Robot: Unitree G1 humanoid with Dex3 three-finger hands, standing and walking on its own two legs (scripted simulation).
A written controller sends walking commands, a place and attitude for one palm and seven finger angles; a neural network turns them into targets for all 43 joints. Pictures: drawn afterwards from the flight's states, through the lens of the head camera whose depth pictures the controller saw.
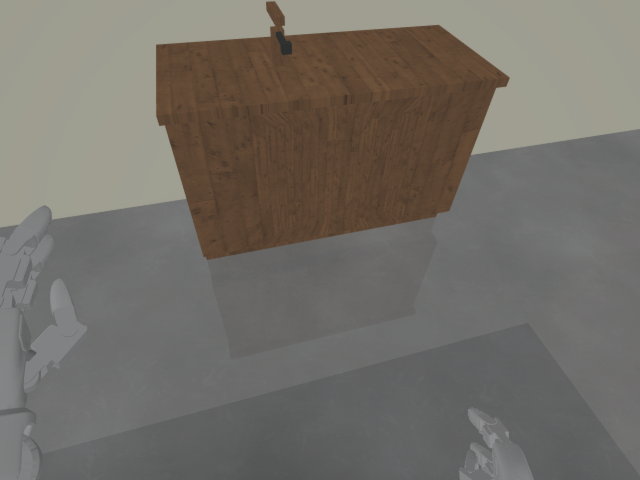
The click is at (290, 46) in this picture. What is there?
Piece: tap's lever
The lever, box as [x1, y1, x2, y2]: [280, 41, 291, 54]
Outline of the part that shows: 280,41 282,54 291,53 291,43 289,41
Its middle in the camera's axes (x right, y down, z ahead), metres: -0.10 -0.54 +1.09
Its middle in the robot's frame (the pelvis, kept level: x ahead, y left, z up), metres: +1.18 +0.17 +0.04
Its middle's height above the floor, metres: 0.81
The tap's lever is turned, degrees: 0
